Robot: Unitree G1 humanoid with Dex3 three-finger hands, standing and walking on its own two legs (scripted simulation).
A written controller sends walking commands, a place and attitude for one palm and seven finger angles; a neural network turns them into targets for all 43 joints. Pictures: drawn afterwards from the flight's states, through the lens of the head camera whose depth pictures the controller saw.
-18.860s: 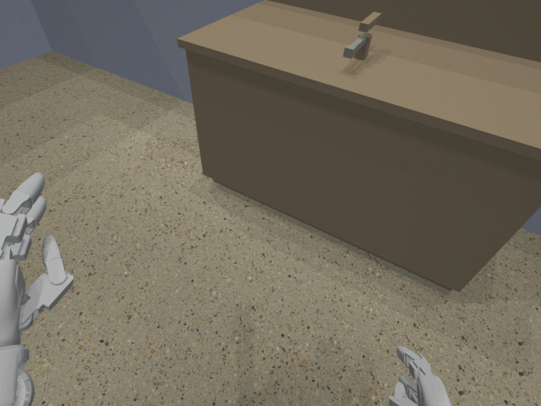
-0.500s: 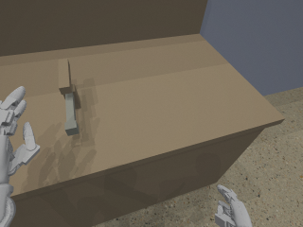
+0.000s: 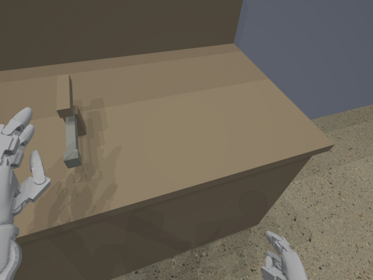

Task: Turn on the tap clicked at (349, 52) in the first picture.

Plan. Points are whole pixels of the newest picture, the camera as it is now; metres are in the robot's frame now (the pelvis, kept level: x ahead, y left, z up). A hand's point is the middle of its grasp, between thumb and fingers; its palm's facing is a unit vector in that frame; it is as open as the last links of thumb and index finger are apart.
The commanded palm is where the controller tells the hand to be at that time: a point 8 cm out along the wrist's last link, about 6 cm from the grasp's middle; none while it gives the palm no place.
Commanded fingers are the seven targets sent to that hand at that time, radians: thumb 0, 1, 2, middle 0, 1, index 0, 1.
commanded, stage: shuffle to correct the standing spot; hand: left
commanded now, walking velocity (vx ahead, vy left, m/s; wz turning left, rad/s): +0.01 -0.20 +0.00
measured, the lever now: (72, 158) +0.33 +0.28 +0.07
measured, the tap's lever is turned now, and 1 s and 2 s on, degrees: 0 0 0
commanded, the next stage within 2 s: come to a stop and stand still in 0.54 s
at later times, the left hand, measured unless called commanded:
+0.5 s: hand (89, 188) +0.22 +0.18 +0.16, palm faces +0.34 -0.87 -0.37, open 7.4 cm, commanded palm +0.16 +0.22 +0.17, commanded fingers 0.00 0.90 0.90 -0.20 -0.30 -0.20 -0.30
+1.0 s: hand (70, 164) +0.24 +0.21 +0.19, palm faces +0.45 -0.76 -0.48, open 7.4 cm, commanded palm +0.15 +0.21 +0.17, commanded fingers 0.00 0.90 0.90 -0.20 -0.30 -0.20 -0.30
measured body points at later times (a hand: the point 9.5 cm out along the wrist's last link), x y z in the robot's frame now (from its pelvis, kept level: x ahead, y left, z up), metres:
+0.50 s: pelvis +0.00 -0.06 -0.01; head +0.01 -0.06 +0.44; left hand +0.19 +0.23 +0.18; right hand +0.18 -0.29 -0.08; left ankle +0.02 +0.07 -0.74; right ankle +0.01 -0.10 -0.74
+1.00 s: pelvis -0.01 -0.07 -0.01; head +0.02 -0.08 +0.44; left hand +0.21 +0.25 +0.21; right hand +0.16 -0.30 -0.10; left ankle +0.02 +0.07 -0.74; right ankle +0.01 -0.10 -0.74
